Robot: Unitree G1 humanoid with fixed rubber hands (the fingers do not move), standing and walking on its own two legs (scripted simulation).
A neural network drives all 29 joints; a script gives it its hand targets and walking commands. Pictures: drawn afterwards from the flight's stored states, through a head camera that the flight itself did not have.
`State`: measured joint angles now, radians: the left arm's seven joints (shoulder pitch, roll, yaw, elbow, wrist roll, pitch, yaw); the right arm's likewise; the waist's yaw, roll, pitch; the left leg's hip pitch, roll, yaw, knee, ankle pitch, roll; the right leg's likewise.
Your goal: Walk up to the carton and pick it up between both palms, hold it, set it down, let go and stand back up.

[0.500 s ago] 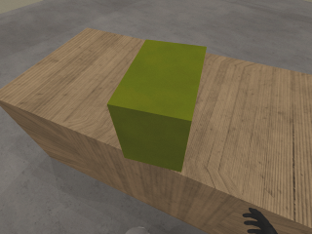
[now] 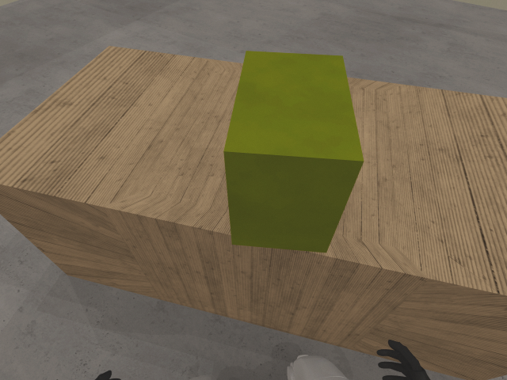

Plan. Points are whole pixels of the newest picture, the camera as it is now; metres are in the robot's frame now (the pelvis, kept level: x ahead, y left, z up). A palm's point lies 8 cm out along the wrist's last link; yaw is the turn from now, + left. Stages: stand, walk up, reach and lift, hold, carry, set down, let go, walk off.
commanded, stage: walk up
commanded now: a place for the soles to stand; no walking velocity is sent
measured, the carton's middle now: (286, 151) +0.55 -0.05 +0.02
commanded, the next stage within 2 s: none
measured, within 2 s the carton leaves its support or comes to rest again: neither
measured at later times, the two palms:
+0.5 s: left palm out of the picture +0.12 +0.25 -0.10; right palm out of the picture +0.00 -0.20 -0.11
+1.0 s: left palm out of the picture +0.09 +0.28 -0.11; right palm out of the picture +0.04 -0.21 -0.10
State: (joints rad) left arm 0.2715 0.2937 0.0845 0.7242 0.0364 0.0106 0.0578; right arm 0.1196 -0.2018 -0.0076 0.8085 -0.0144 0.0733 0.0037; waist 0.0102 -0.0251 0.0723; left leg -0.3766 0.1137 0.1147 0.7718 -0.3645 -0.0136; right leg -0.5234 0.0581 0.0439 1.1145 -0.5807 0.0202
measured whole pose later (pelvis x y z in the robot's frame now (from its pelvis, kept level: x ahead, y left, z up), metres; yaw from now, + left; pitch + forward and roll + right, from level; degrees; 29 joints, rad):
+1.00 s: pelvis +0.00 +0.05 +0.02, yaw -12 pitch -1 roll +0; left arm 0.27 0.23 -0.02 0.96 0.01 -0.01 0.01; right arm 0.19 -0.24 0.01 0.92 -0.01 0.00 -0.01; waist 0.00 0.00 0.03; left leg -0.21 0.03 0.12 0.53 -0.29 0.02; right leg -0.26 0.04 0.12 0.54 -0.26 0.01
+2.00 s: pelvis +0.05 +0.02 +0.02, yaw -15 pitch +0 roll +1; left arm 0.24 0.23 -0.01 0.95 0.01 -0.01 0.03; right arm 0.25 -0.24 0.00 0.98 -0.03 0.01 -0.03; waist -0.03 -0.02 0.01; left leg -0.14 0.08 0.17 0.54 -0.38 -0.03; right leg -0.24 0.10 0.15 0.60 -0.35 -0.04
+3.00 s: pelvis -0.02 +0.04 +0.00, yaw -8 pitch +5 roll +0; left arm -0.18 0.22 0.12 0.49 0.07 0.60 -0.13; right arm -0.16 -0.34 0.02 0.78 0.17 0.11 -0.01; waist -0.10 0.02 0.13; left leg -0.50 0.04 0.06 0.79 -0.37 0.00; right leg -0.53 0.02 0.02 0.80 -0.35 -0.01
